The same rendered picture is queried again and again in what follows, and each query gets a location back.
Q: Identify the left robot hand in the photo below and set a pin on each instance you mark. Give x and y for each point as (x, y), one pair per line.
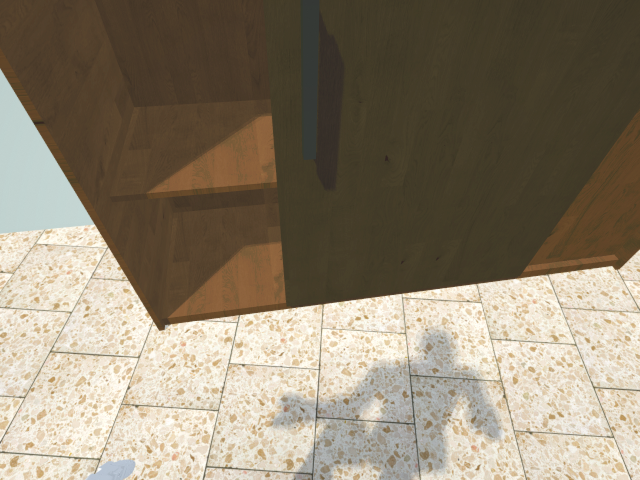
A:
(113, 471)

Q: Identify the wardrobe door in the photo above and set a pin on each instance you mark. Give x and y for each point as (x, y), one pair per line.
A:
(452, 135)
(606, 212)

